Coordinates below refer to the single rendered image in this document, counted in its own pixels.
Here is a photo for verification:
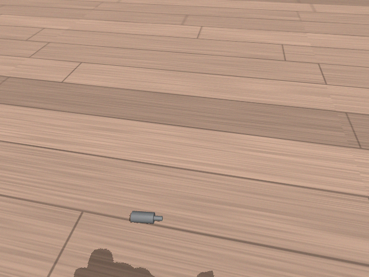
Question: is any bottle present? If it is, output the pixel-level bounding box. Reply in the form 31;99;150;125
130;211;163;224

